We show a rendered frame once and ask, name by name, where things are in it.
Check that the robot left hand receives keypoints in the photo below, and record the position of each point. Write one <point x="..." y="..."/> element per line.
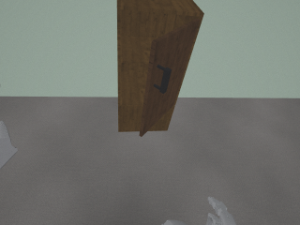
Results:
<point x="7" y="151"/>

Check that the cupboard door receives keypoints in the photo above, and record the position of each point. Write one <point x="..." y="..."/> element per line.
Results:
<point x="169" y="51"/>

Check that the handle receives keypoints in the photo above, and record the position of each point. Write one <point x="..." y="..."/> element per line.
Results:
<point x="165" y="79"/>

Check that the robot right hand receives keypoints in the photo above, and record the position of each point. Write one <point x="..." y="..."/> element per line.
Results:
<point x="225" y="218"/>

